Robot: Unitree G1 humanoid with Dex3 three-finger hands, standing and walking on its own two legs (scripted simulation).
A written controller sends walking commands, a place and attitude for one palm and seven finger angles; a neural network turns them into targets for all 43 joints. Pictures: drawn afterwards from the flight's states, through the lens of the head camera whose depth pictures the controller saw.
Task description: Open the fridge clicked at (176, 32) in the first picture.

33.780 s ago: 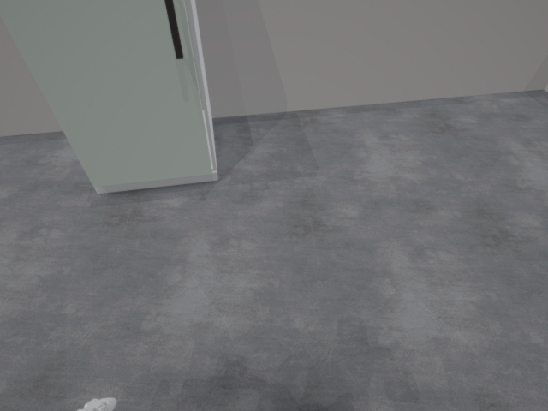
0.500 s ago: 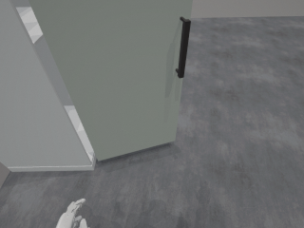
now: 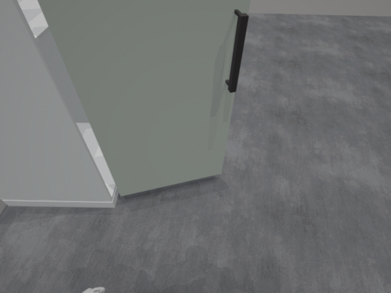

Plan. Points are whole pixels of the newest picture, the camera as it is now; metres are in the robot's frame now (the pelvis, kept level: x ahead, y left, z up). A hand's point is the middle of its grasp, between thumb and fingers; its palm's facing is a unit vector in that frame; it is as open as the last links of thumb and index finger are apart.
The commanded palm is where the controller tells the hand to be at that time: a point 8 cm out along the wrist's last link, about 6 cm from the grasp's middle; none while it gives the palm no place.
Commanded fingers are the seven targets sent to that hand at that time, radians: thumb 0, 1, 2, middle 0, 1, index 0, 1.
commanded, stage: let the arm hang, fingers relaxed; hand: right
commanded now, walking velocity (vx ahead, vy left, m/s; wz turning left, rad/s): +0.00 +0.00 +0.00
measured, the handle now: (234, 54) +0.83 -0.05 +0.10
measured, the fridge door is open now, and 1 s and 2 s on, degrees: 74 74 74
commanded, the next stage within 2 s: look to check the result in 0.84 s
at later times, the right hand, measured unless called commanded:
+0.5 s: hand out of the picture +0.06 -0.21 -0.15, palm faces -0.04 +0.97 -0.23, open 7.3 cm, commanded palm none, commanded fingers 0.00 -0.90 -0.90 0.20 0.30 0.20 0.30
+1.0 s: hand out of the picture +0.09 -0.19 -0.15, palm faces -0.06 +0.98 -0.21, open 7.3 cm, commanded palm none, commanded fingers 0.00 -0.90 -0.90 0.20 0.30 0.20 0.30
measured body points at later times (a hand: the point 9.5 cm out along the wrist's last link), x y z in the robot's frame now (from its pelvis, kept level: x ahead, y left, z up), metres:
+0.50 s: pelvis +0.03 -0.01 +0.02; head +0.06 -0.01 +0.47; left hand +0.03 +0.21 -0.14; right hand +0.06 -0.26 -0.14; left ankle +0.05 +0.12 -0.72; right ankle +0.03 -0.11 -0.72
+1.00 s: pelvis +0.05 -0.01 +0.02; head +0.07 -0.01 +0.47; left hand +0.05 +0.22 -0.14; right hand +0.09 -0.24 -0.13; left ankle +0.05 +0.12 -0.72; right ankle +0.03 -0.11 -0.72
